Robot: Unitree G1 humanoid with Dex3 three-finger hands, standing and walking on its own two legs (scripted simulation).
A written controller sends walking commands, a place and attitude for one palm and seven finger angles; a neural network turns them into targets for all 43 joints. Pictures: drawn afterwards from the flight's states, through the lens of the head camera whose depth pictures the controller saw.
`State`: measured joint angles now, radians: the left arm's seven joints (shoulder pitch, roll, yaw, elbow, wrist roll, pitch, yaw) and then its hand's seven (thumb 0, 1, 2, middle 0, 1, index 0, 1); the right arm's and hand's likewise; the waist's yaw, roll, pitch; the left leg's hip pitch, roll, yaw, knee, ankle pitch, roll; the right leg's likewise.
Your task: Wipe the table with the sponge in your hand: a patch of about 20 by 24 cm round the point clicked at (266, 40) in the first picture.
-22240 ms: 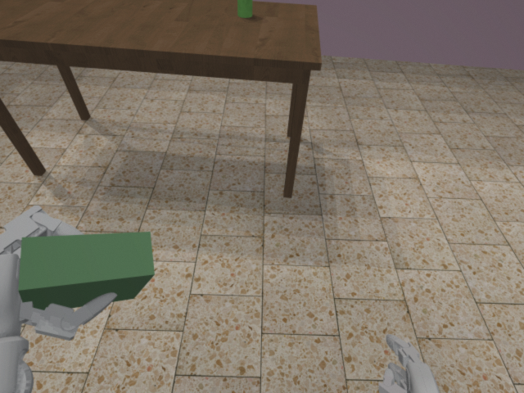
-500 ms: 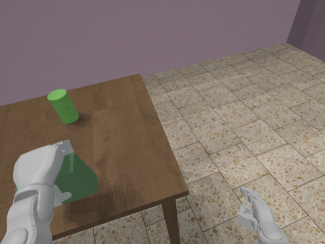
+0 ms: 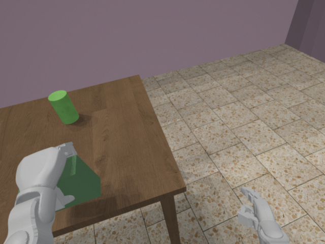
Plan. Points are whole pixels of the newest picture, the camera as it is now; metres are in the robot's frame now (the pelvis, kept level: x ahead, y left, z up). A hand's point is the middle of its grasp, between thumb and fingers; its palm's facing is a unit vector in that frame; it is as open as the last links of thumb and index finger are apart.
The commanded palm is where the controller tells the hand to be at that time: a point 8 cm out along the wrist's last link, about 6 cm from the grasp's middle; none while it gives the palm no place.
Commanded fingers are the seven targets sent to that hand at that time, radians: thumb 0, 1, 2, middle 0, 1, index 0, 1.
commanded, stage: lower the sponge onto the table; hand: left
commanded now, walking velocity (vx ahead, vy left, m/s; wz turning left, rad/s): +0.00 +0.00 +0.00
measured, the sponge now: (69, 188) +0.20 +0.27 +0.07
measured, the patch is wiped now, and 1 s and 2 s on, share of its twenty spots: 0.00 0.00 0.10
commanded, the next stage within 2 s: wipe forward along the first lane in 1.28 s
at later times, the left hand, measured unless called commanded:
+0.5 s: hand (64, 177) +0.21 +0.27 +0.10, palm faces +0.05 -0.11 -0.99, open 9.5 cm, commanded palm +0.18 +0.27 +0.17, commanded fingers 0.00 0.10 1.30 -1.20 -1.60 -1.20 -1.60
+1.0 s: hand (61, 184) +0.20 +0.29 +0.08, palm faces +0.01 -0.13 -0.99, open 9.5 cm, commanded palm +0.18 +0.28 +0.15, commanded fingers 0.00 0.10 1.30 -1.20 -1.60 -1.20 -1.60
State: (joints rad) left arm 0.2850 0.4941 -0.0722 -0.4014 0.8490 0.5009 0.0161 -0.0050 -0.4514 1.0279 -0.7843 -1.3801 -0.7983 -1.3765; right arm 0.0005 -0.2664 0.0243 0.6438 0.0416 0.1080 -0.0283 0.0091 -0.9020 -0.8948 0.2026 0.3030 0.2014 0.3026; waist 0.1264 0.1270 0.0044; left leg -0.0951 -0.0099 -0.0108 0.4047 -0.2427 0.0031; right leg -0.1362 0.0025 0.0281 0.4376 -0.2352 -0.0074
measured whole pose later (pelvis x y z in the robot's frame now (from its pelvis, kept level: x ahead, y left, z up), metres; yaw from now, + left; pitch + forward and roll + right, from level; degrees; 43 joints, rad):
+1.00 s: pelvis +0.01 +0.01 +0.00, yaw +0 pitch -2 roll +0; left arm 0.33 0.48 -0.05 -0.31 0.87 0.41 0.05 0.00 -0.45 1.03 -0.78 -1.38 -0.80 -1.38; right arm 0.02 -0.26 0.01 0.65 0.03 0.08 -0.04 0.01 -0.90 -0.89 0.20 0.30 0.20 0.30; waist 0.13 0.11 0.01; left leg -0.11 -0.01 -0.01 0.43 -0.27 0.01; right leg -0.14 0.00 0.03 0.43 -0.25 0.00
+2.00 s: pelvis +0.01 +0.00 +0.00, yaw +2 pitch +2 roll +0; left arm 0.05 0.50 -0.01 0.07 0.91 0.30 0.08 -0.01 -0.45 1.03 -0.78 -1.39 -0.79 -1.38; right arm 0.08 -0.29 -0.01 0.70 0.06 0.07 -0.07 0.01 -0.90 -0.89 0.20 0.30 0.20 0.30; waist 0.09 0.10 -0.02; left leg -0.23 -0.01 -0.04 0.48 -0.28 0.00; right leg -0.24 0.01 0.00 0.48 -0.26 -0.01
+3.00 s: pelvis +0.03 +0.01 -0.01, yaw +3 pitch +7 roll -1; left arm -0.38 0.55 0.00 0.52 0.96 0.21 0.06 0.01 -0.48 1.08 -0.78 -1.38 -0.80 -1.38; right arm 0.16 -0.30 -0.02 0.70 0.07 0.12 -0.05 0.01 -0.90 -0.89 0.20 0.30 0.20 0.30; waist 0.04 0.07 -0.06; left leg -0.34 -0.03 -0.05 0.52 -0.31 0.02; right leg -0.33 -0.01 -0.01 0.48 -0.28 0.01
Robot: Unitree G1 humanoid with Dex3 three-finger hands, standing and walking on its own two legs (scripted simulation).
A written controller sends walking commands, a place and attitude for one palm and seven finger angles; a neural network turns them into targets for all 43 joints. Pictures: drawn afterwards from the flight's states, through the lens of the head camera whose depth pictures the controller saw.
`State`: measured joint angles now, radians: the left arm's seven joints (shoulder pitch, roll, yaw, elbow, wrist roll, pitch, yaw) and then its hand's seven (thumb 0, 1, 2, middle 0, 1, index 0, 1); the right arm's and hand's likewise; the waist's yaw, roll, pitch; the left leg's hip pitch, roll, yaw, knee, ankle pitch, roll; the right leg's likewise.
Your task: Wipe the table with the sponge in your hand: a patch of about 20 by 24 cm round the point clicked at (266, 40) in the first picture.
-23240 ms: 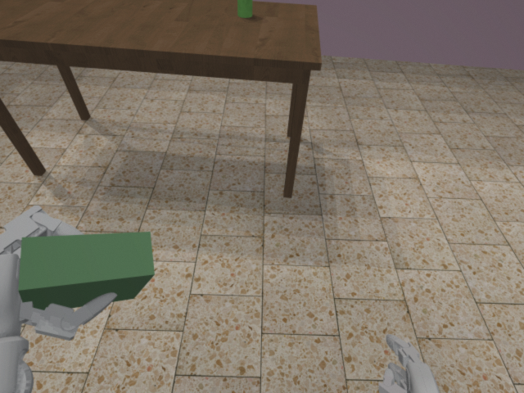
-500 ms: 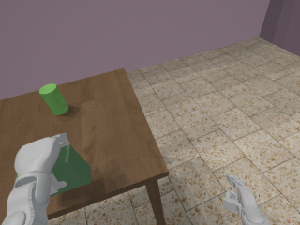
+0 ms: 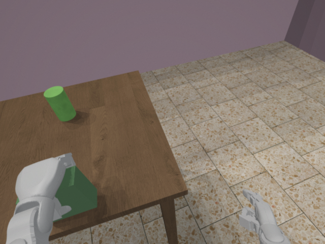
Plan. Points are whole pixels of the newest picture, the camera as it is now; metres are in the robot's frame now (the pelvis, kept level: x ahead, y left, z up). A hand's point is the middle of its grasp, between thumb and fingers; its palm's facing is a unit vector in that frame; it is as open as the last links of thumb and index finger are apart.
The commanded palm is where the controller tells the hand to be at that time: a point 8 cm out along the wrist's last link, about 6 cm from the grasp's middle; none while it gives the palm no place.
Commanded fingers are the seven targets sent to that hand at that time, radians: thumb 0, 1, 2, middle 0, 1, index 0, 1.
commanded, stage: lower the sponge onto the table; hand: left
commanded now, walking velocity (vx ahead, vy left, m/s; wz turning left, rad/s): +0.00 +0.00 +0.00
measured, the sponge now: (66, 199) +0.18 +0.28 +0.03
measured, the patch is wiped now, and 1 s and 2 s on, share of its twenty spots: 0.00 0.10 0.50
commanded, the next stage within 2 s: wipe forward along the first lane in 0.28 s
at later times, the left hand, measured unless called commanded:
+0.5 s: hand (63, 189) +0.19 +0.27 +0.07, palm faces +0.02 -0.11 -0.99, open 9.5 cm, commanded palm +0.18 +0.27 +0.12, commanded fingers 0.00 0.10 1.30 -1.20 -1.60 -1.20 -1.60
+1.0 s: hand (63, 168) +0.24 +0.31 +0.06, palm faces -0.02 -0.05 -1.00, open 9.5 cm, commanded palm +0.23 +0.30 +0.10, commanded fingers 0.00 0.10 1.30 -1.20 -1.60 -1.20 -1.60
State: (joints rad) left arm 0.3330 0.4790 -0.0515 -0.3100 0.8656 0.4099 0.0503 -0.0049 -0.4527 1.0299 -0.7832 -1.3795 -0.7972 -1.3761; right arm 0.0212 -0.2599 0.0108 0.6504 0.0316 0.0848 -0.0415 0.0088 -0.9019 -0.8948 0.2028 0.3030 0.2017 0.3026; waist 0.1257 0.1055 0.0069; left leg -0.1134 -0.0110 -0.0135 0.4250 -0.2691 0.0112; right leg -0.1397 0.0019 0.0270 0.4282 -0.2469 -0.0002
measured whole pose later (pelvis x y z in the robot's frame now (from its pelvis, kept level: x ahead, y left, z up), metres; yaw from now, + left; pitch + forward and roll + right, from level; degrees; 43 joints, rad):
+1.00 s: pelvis +0.00 -0.01 +0.00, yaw +2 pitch +2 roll +0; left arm 0.05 0.50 -0.01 0.07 0.91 0.30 0.08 -0.01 -0.45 1.03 -0.78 -1.39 -0.79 -1.38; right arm 0.08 -0.29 -0.01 0.70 0.06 0.07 -0.07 0.01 -0.90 -0.89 0.20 0.30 0.20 0.30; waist 0.09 0.10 -0.02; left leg -0.23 -0.01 -0.04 0.48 -0.28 0.00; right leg -0.24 0.01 0.00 0.48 -0.26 -0.01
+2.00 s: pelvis +0.01 +0.01 -0.01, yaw +2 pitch +7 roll -1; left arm -0.38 0.55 0.00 0.52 0.96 0.21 0.06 0.01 -0.48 1.08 -0.78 -1.38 -0.80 -1.38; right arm 0.16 -0.30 -0.02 0.70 0.07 0.12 -0.05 0.01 -0.90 -0.89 0.20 0.30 0.20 0.30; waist 0.04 0.07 -0.06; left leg -0.34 -0.03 -0.05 0.52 -0.31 0.02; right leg -0.33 -0.01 -0.01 0.48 -0.28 0.01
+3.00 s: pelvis +0.03 +0.01 +0.00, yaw +2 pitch +6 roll -1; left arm -0.45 0.39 -0.17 0.50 0.95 0.39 0.13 0.00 -0.47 1.08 -0.76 -1.41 -0.77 -1.42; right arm 0.10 -0.29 -0.02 0.72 0.07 0.17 -0.02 0.01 -0.90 -0.89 0.20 0.30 0.20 0.30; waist 0.04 0.09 -0.07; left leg -0.27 -0.03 -0.05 0.47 -0.30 0.02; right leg -0.27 -0.02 -0.01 0.44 -0.28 0.01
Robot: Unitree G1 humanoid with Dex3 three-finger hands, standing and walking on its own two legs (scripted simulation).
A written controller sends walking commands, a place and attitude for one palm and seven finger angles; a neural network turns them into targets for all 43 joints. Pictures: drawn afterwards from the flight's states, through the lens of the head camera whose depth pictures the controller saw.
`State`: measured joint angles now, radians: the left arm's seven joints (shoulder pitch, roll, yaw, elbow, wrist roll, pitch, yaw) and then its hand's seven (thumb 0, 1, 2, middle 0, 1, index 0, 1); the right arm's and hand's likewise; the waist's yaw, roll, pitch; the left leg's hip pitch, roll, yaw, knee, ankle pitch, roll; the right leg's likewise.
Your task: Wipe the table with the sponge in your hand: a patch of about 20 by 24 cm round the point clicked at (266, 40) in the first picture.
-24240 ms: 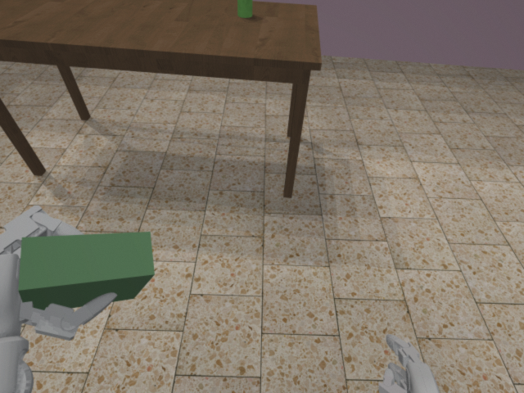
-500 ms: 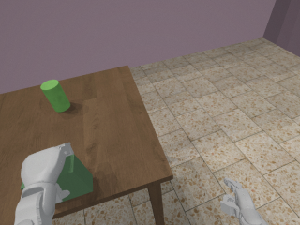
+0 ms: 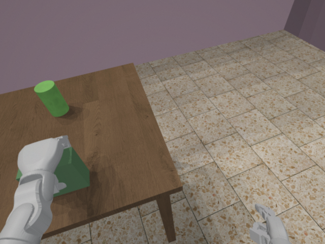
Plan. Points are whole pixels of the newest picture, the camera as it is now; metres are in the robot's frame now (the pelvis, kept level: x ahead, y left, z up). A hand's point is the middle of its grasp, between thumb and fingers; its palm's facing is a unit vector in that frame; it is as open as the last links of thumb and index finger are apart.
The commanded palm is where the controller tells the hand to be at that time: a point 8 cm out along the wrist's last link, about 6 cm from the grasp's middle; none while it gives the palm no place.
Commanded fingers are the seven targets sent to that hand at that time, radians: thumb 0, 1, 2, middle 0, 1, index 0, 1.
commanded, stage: wipe forward along the first lane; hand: left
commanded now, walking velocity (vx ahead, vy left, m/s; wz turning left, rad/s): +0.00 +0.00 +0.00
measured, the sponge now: (60, 177) +0.25 +0.31 +0.02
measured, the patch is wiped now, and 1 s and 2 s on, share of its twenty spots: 0.10 0.50 0.50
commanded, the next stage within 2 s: slide across to the middle lane in 1.00 s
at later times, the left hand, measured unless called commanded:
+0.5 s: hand (57, 147) +0.31 +0.33 +0.06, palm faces -0.05 -0.03 -1.00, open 9.6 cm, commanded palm +0.30 +0.32 +0.10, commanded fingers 0.00 0.10 1.30 -1.20 -1.60 -1.20 -1.60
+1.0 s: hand (62, 131) +0.36 +0.35 +0.06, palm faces -0.09 -0.01 -1.00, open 9.6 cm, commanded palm +0.35 +0.34 +0.10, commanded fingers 0.00 0.10 1.30 -1.20 -1.60 -1.20 -1.60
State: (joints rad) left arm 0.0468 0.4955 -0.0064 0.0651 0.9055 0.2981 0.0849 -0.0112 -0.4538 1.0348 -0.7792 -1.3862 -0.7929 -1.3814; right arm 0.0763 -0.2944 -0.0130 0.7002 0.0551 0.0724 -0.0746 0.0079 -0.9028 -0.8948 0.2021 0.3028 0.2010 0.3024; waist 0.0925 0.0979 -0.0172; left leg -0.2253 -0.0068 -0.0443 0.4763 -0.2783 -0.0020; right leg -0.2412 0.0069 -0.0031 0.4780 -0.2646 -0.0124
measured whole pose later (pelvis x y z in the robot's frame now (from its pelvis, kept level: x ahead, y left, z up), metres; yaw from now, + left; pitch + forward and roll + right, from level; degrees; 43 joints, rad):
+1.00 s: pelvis +0.02 +0.02 +0.00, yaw +1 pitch +7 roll -1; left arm -0.38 0.55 0.00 0.52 0.96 0.21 0.06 0.01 -0.48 1.08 -0.78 -1.38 -0.80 -1.38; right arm 0.16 -0.30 -0.02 0.70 0.07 0.12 -0.05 0.01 -0.90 -0.89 0.20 0.30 0.20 0.30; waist 0.04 0.07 -0.06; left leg -0.34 -0.03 -0.05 0.52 -0.31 0.02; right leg -0.33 -0.01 -0.01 0.48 -0.28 0.01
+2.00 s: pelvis +0.03 +0.02 +0.00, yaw +1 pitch +6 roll -1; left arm -0.45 0.39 -0.17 0.50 0.95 0.39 0.13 0.00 -0.47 1.08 -0.76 -1.41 -0.77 -1.42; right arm 0.10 -0.29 -0.02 0.72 0.07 0.17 -0.02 0.01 -0.90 -0.89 0.20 0.30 0.20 0.30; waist 0.04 0.09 -0.07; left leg -0.27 -0.03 -0.05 0.47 -0.30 0.02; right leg -0.27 -0.02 -0.01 0.44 -0.28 0.01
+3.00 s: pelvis +0.03 +0.02 +0.00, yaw -1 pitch +2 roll +0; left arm -0.02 0.33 -0.25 -0.01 0.96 0.55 0.16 0.02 -0.46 1.08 -0.70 -1.47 -0.76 -1.42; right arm 0.02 -0.27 0.01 0.66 0.08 0.17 0.04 0.01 -0.90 -0.89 0.20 0.30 0.20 0.30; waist 0.08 0.11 -0.08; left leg -0.20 -0.02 -0.02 0.49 -0.33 0.02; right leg -0.23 -0.01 0.02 0.50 -0.31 0.01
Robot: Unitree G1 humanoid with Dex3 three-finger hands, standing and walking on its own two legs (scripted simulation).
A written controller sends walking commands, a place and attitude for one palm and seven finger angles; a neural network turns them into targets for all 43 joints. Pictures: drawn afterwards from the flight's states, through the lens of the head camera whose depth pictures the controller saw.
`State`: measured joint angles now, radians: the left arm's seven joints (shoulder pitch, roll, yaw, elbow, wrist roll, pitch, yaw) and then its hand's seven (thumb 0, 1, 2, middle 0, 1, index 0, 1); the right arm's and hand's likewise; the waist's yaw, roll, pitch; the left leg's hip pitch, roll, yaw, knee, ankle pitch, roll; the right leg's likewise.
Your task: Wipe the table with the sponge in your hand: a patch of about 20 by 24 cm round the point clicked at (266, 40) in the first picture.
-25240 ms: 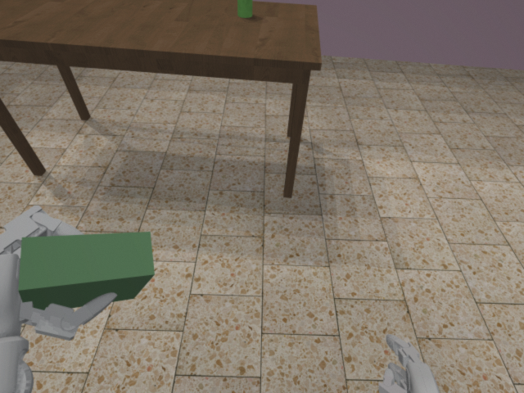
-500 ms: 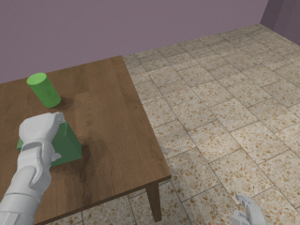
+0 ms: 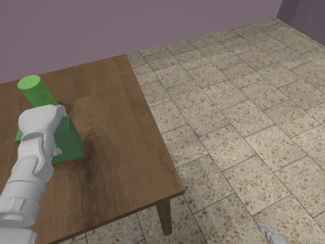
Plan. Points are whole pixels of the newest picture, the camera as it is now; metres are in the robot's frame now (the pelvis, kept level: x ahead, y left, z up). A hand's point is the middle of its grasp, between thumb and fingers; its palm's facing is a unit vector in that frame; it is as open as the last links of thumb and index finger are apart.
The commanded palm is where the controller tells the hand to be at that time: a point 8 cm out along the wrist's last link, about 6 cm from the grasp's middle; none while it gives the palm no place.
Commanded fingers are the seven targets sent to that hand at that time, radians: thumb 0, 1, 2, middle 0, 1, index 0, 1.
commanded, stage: slide across to the middle lane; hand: left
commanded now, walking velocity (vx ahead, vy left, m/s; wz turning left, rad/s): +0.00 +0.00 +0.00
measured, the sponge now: (56, 146) +0.34 +0.33 +0.02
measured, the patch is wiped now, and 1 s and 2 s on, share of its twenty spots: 0.50 0.50 0.75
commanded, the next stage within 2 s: wipe back along the middle lane in 0.74 s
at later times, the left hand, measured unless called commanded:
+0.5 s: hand (66, 126) +0.38 +0.29 +0.07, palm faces -0.05 -0.03 -1.00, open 9.6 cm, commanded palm +0.36 +0.29 +0.13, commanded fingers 0.00 0.10 1.30 -1.20 -1.60 -1.20 -1.60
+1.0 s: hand (81, 124) +0.39 +0.26 +0.07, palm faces -0.03 -0.03 -1.00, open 9.6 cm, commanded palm +0.35 +0.24 +0.12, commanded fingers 0.00 0.10 1.30 -1.20 -1.60 -1.20 -1.60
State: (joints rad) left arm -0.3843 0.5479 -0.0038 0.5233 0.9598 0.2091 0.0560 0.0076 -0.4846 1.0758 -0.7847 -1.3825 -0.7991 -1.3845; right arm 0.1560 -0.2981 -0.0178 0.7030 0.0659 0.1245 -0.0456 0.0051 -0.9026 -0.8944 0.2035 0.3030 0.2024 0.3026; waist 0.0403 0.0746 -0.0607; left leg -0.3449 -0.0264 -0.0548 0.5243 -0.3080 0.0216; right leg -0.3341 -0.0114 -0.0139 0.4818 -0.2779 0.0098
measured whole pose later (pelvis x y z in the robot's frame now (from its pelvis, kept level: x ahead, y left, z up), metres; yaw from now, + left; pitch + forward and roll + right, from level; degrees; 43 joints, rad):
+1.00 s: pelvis +0.01 +0.00 +0.00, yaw +0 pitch +6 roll -1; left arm -0.45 0.39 -0.17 0.50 0.95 0.39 0.13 0.00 -0.47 1.08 -0.76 -1.41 -0.77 -1.42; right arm 0.10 -0.29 -0.02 0.72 0.07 0.17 -0.02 0.01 -0.90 -0.89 0.20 0.30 0.20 0.30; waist 0.04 0.09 -0.07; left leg -0.27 -0.03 -0.05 0.47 -0.30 0.02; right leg -0.27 -0.02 -0.01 0.44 -0.28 0.01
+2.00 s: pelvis +0.01 +0.00 +0.00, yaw -2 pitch +2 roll +0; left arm -0.02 0.33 -0.25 -0.01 0.96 0.55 0.16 0.02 -0.46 1.08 -0.70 -1.47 -0.76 -1.42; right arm 0.02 -0.27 0.01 0.66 0.08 0.17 0.04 0.01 -0.90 -0.89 0.20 0.30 0.20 0.30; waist 0.08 0.11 -0.08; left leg -0.20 -0.02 -0.02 0.49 -0.33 0.02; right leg -0.23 -0.01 0.02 0.50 -0.31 0.01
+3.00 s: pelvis -0.02 -0.03 +0.00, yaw -2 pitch -1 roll +1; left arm 0.03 0.26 -0.40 -0.13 0.97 0.59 0.13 -0.01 -0.48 1.08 -0.73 -1.45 -0.80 -1.37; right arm -0.03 -0.26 0.00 0.66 0.08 0.18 0.05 0.01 -0.91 -0.90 0.20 0.30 0.20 0.30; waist 0.10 0.12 -0.05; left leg -0.17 -0.01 -0.02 0.48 -0.30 -0.01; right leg -0.21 0.01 0.02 0.53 -0.30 -0.02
